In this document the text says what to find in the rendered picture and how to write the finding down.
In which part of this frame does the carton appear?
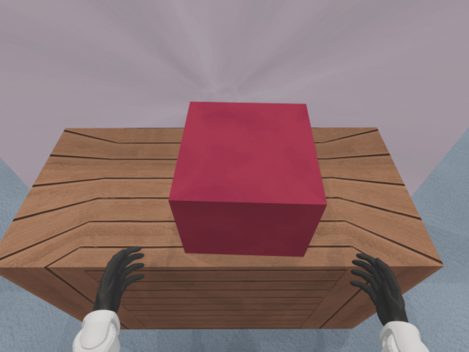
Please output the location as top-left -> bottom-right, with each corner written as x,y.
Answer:
169,102 -> 327,257

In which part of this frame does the right robot hand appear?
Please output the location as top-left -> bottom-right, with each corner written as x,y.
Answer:
350,253 -> 408,326

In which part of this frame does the robot right forearm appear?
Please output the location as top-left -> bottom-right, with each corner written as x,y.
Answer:
380,321 -> 429,352

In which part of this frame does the robot left forearm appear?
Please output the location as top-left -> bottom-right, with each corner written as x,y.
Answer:
73,309 -> 120,352

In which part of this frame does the pedestal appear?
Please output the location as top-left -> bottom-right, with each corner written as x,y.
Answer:
0,128 -> 444,329

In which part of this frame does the left robot hand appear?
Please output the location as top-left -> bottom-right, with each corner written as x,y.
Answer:
93,246 -> 144,313

